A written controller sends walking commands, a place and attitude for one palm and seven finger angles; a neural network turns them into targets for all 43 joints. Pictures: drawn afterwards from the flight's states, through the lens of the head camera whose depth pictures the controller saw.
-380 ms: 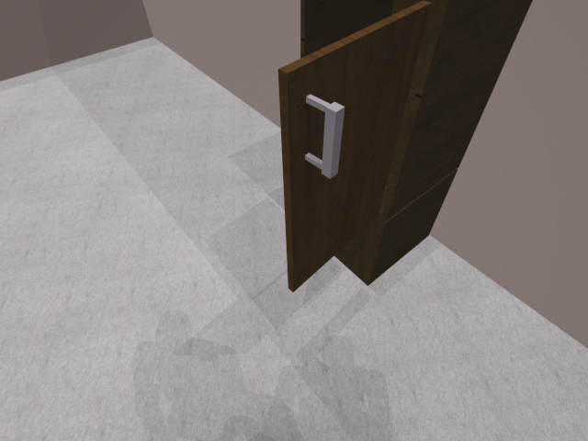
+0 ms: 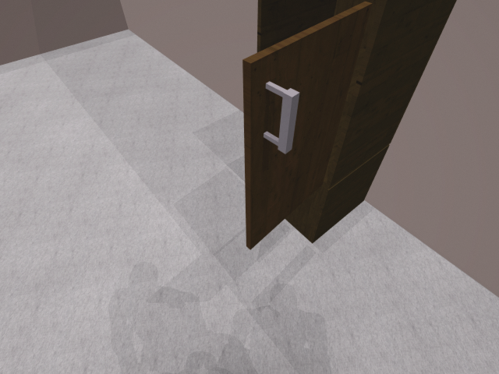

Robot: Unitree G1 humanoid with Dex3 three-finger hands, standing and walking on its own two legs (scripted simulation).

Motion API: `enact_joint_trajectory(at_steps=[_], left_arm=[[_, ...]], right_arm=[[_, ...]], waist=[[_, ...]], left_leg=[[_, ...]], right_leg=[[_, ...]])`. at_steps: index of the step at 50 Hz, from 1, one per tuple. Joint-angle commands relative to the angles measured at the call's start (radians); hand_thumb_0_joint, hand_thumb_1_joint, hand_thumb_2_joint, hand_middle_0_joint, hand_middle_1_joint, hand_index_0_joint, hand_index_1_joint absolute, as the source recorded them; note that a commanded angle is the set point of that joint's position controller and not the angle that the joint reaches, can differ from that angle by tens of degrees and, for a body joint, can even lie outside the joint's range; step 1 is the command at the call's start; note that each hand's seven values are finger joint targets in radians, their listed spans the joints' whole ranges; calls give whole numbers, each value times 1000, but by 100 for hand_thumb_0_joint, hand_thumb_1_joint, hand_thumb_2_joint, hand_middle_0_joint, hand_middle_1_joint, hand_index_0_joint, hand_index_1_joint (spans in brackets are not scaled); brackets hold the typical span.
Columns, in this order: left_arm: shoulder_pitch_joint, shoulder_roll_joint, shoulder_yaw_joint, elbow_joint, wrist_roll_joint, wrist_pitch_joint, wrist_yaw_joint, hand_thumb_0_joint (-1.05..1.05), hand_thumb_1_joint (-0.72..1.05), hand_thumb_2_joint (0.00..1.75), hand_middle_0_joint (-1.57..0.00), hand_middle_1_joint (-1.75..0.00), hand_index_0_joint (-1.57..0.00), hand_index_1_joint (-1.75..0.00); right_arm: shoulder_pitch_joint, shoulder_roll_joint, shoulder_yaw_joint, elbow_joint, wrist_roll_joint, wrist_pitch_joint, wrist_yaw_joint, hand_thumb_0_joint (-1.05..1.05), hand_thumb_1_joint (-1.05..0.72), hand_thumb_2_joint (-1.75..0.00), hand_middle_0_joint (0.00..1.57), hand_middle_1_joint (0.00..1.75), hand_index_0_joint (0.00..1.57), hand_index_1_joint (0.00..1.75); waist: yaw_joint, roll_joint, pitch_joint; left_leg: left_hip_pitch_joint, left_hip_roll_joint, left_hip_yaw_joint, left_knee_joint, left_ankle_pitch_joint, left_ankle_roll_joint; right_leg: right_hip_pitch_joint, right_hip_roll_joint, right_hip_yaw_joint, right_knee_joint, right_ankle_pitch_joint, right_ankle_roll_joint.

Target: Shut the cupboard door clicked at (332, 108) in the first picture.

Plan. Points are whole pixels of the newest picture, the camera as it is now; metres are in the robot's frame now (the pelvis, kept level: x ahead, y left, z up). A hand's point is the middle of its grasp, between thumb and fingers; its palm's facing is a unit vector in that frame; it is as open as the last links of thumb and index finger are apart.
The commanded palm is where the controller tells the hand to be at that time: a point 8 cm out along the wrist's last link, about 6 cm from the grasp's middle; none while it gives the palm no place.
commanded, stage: look at it before walking up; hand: left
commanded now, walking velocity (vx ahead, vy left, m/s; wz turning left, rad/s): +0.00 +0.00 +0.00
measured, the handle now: (279, 118) +0.53 -0.02 +0.13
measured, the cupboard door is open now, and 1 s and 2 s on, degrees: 95 95 95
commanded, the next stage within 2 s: walk around to get in front in 0.46 s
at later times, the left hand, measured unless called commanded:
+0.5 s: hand out of the picture -0.04 +0.16 -0.18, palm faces +0.06 -0.99 -0.15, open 7.4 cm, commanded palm none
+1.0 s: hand out of the picture +0.05 +0.16 -0.18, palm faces -0.08 -0.97 -0.22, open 7.4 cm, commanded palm none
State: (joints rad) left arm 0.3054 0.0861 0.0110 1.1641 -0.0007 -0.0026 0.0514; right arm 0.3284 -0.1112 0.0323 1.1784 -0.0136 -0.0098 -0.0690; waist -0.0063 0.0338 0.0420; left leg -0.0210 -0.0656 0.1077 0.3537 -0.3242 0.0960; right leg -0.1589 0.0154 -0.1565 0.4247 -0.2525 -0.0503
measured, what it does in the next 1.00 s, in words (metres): lifts its right foot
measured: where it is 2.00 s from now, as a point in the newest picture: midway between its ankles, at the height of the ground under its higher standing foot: outside the picture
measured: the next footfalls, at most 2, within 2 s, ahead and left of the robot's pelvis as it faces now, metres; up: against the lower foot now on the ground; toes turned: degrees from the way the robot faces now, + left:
right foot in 1.14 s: +0.02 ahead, -0.19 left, +0.00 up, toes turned -20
left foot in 1.56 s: +0.16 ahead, +0.02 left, +0.00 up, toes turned -30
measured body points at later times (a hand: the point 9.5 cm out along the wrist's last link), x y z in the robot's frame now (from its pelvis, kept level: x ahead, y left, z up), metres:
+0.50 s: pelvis -0.01 +0.01 +0.00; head +0.00 +0.01 +0.45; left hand -0.04 +0.21 -0.16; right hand -0.07 -0.18 -0.17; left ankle -0.08 +0.04 -0.74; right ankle -0.01 -0.08 -0.74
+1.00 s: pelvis -0.01 -0.02 -0.01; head +0.03 -0.04 +0.44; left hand +0.06 +0.21 -0.16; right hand -0.05 -0.24 -0.17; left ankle -0.08 +0.04 -0.74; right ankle -0.03 -0.16 -0.69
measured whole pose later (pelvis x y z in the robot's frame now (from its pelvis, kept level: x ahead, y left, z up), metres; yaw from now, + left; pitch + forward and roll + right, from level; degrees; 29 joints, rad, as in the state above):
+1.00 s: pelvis -0.01 -0.02 -0.01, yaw -10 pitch -1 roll +0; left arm 0.20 0.15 0.11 1.02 0.02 0.08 0.00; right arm 0.27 -0.16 -0.03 1.04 -0.03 0.01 -0.06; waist 0.00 0.04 0.13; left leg -0.08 0.01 0.27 0.49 -0.40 0.07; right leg -0.46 -0.07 -0.02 0.96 -0.39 0.03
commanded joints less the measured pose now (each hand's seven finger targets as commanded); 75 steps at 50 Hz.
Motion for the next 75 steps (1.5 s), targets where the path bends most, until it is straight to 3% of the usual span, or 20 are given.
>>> enact_joint_trajectory(at_steps=[1, 30, 34, 37, 38, 41, 42, 47, 51, 54, 55, 56, 57, 58, 59, 61, 62, 65, 72, 75], left_arm=[[90, 71, 11, -9, -1, -13, 1, 0, 90, 90, -20, -30, -20, -30], [76, 61, 21, -5, 0, 8, 0, 0, 90, 90, -20, -30, -20, -30], [28, 79, 47, -46, 6, 29, -7, 0, 90, 90, -20, -30, -20, -30], [-34, 90, 71, -102, 12, 47, -13, 0, 90, 90, -20, -30, -20, -30], [-52, 98, 80, -120, 14, 50, -15, 0, 90, 90, -20, -30, -20, -30], [-72, 102, 95, -148, 17, 51, -30, 0, 90, 90, -20, -30, -20, -30], [-81, 103, 97, -160, 17, 55, -36, 0, 90, 90, -20, -30, -20, -30], [-150, 109, 98, -219, 18, 57, -56, 0, 90, 90, -20, -30, -20, -30], [-161, 117, 92, -247, 21, 46, -63, 0, 90, 90, -20, -30, -20, -30], [-64, 154, 101, -242, 24, 30, -65, 0, 90, 90, -20, -30, -20, -30], [21, 185, 111, -226, 25, 17, -64, 0, 90, 90, -20, -30, -20, -30], [105, 297, 133, -212, 32, -1, -49, 0, 90, 90, -20, -30, -20, -30], [143, 380, 146, -204, 21, 0, -33, 0, 90, 90, -20, -30, -20, -30], [91, 360, 134, -215, 12, 5, -21, 0, 90, 90, -20, -30, -20, -30], [15, 316, 126, -240, 19, 9, -12, 0, 90, 90, -20, -30, -20, -30], [-79, 303, 115, -284, 28, 11, -11, 0, 90, 90, -20, -30, -20, -30], [-96, 296, 112, -295, 28, 6, -13, 0, 90, 90, -20, -30, -20, -30], [-65, 311, 112, -296, 27, 1, -23, 0, 90, 90, -20, -30, -20, -30], [-44, 320, 128, -306, 30, 12, -26, 0, 90, 90, -20, -30, -20, -30], [-100, 321, 127, -324, 24, 22, -28, 0, 90, 90, -20, -30, -20, -30]], right_arm=[[123, -70, -11, 3, -3, 0, -3, 0, -90, -90, 20, 30, 20, 30], [131, -74, -22, 3, -5, 6, -9, 0, -90, -90, 20, 30, 20, 30], [114, -106, -42, -24, -9, 25, -17, 0, -90, -90, 20, 30, 20, 30], [126, -128, -56, -57, -18, 27, -19, 0, -90, -90, 20, 30, 20, 30], [119, -129, -56, -73, -18, 23, -19, 0, -90, -90, 20, 30, 20, 30], [50, -147, -65, -133, -16, 11, -11, 0, -90, -90, 20, 30, 20, 30], [37, -157, -70, -143, -18, 11, -9, 0, -90, -90, 20, 30, 20, 30], [8, -181, -88, -174, -24, 13, 2, 0, -90, -90, 20, 30, 20, 30], [9, -217, -108, -197, -25, 17, 14, 0, -90, -90, 20, 30, 20, 30], [-58, -256, -123, -242, -16, 18, 25, 0, -90, -90, 20, 30, 20, 30], [-92, -267, -128, -265, -7, 19, 31, 0, -90, -90, 20, 30, 20, 30], [-109, -228, -123, -305, 7, 26, 43, 0, -90, -90, 20, 30, 20, 30], [-167, -179, -110, -355, 10, 32, 46, 0, -90, -90, 20, 30, 20, 30], [-184, -179, -103, -356, 8, 50, 40, 0, -90, -90, 20, 30, 20, 30], [-237, -159, -104, -368, 6, 49, 44, 0, -90, -90, 20, 30, 20, 30], [-226, -172, -108, -360, 2, 48, 46, 0, -90, -90, 20, 30, 20, 30], [-207, -166, -107, -352, 2, 50, 46, 0, -90, -90, 20, 30, 20, 30], [-219, -165, -106, -355, 5, 52, 46, 0, -90, -90, 20, 30, 20, 30], [-271, -173, -102, -399, 17, 27, 35, 0, -90, -90, 20, 30, 20, 30], [-203, -187, -102, -383, 21, 22, 29, 0, -90, -90, 20, 30, 20, 30]], waist=[[-5, -13, 44], [-6, -2, 94], [-15, 32, 88], [-36, 49, 104], [-32, 23, 110], [-9, -64, 84], [-7, -60, 84], [-19, 24, 98], [-26, 97, 54], [33, 92, -21], [85, 70, -63], [124, -191, -126], [128, -321, -145], [100, -244, -102], [86, -159, -15], [44, -158, -58], [26, -151, -59], [29, -100, -94], [49, -200, -130], [1, -201, -117]], left_leg=[[-73, 192, -153, -52, 466, -46], [-90, 212, -171, -57, 421, -73], [-54, 282, -193, -43, 408, -41], [-19, 399, -268, -80, 433, 52], [-27, 420, -272, -78, 449, 65], [-34, 429, -217, -58, 506, 83], [-34, 423, -188, -56, 508, 82], [-53, 405, -57, -32, 488, 67], [-20, 404, 31, 61, 638, 37], [-23, 391, 99, 228, 789, -6], [-78, 356, 131, 381, 760, -44], [-307, 245, 161, 666, 378, -112], [-491, 93, 57, 921, -305, -155], [-525, 144, -112, 950, -313, -144], [-580, 171, -120, 921, -249, -141], [-512, 163, -119, 861, -173, -156], [-500, 159, -120, 830, -136, -162], [-478, 125, -106, 725, -107, -176], [-447, 83, -103, 480, -124, -171], [-284, 70, -108, 276, -21, -158]], right_leg=[[28, -132, 157, -36, 281, -11], [-51, -113, 165, 11, 155, -1], [-166, -79, 164, 117, 39, 13], [-351, -51, 192, 456, -192, 33], [-394, -56, 219, 550, -201, 39], [-435, -74, 217, 684, -164, 62], [-442, -77, 209, 699, -155, 71], [-405, -96, 142, 550, -144, 80], [-310, -59, 68, 400, -130, 63], [-158, -13, 30, 264, -49, 39], [-27, -21, 51, 143, 76, 24], [160, -212, 373, -1, 403, -72], [202, -413, 693, -43, 788, -209], [137, -409, 649, -53, 569, -231], [67, -351, 584, -61, 446, -208], [-4, -287, 531, -58, 374, -160], [-1, -267, 483, -58, 416, -148], [41, -224, 464, -31, 529, -137], [140, -204, 509, 45, 726, -135], [13, -173, 521, 86, 642, -90]])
